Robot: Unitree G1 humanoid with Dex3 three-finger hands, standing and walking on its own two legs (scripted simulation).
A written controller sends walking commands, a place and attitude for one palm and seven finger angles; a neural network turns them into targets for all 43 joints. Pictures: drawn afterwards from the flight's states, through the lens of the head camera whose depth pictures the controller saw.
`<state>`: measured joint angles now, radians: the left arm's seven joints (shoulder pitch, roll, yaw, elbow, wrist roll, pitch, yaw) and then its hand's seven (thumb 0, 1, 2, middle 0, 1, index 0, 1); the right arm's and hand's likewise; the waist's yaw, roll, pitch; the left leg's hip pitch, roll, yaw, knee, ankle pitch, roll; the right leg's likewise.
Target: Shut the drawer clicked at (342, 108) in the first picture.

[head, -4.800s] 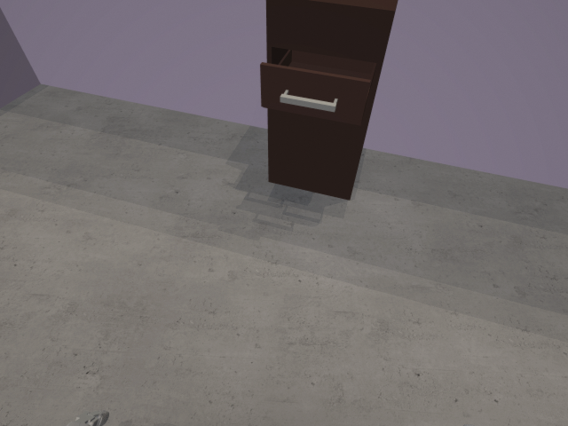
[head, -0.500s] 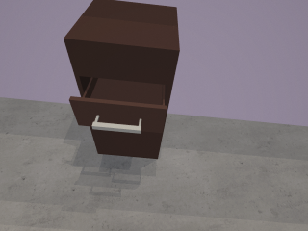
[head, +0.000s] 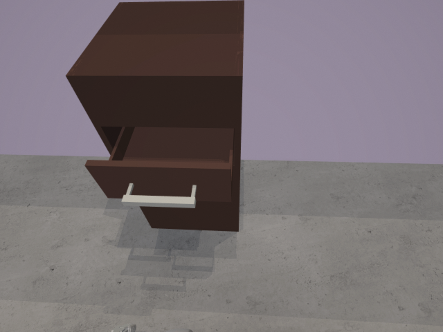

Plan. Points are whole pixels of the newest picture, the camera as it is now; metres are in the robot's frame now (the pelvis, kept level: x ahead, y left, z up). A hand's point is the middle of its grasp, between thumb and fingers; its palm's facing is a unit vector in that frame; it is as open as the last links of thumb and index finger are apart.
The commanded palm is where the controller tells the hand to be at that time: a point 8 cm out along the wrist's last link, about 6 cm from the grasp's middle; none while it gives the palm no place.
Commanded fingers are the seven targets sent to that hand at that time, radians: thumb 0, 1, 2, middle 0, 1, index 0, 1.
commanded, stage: come to a stop and stand still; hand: left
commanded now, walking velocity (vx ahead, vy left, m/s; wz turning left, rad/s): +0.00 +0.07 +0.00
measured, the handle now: (160, 194) +0.47 +0.20 -0.16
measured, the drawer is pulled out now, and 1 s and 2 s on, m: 0.14 0.14 0.14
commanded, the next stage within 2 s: look again from close up in 1.28 s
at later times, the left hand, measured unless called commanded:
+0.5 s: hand out of the picture -0.07 +0.24 -0.18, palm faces +0.02 -0.98 -0.17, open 7.4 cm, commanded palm none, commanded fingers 0.00 0.90 0.90 -0.20 -0.30 -0.20 -0.30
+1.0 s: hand out of the picture +0.01 +0.19 -0.17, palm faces -0.01 -0.97 -0.23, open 7.3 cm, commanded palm none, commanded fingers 0.00 0.90 0.90 -0.20 -0.30 -0.20 -0.30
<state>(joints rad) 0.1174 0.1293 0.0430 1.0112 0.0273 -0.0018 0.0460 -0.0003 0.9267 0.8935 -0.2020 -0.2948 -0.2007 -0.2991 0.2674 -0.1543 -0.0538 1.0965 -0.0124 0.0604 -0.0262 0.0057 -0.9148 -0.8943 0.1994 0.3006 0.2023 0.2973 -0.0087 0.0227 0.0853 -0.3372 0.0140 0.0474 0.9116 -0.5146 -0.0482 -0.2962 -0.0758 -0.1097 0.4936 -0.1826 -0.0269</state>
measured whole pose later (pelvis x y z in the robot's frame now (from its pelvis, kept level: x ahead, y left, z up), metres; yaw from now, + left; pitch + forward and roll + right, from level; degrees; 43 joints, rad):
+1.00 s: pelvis -0.03 +0.01 -0.01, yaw -1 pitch -1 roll +1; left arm 0.26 0.16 0.00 1.07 0.02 -0.02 0.03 0.01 0.92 0.89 -0.20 -0.29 -0.20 -0.30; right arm 0.30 -0.15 0.01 1.08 -0.02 0.00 -0.02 0.02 -0.93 -0.89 0.20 0.30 0.20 0.30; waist -0.02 0.03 0.02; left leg -0.22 0.04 0.02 0.54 -0.30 -0.04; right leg -0.20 -0.01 0.00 0.57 -0.35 -0.01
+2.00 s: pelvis -0.02 +0.01 +0.00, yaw -1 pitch -1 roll +0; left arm 0.40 0.15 0.01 0.78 -0.05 0.05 0.06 0.03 0.94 0.89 -0.20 -0.30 -0.20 -0.30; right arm 0.31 -0.16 0.02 1.06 0.00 -0.05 -0.05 0.02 -0.93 -0.89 0.20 0.30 0.20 0.30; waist 0.01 0.01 0.04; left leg -0.19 0.05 0.02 0.48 -0.28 -0.03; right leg -0.17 0.00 0.00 0.49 -0.31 0.00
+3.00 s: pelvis -0.07 +0.03 -0.10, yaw +0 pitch +18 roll -1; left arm 0.09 0.18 0.03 0.16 -0.14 -0.37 -0.09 0.02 0.90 0.90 -1.09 -1.26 -1.09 -1.26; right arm 0.27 -0.27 -0.02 0.55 -0.01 -0.13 -0.03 0.02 -0.91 -0.89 0.20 0.30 0.20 0.30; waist -0.04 0.01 -0.14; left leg -1.01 0.04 -0.02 1.21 -0.50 -0.01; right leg -0.96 -0.02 -0.02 1.19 -0.54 0.02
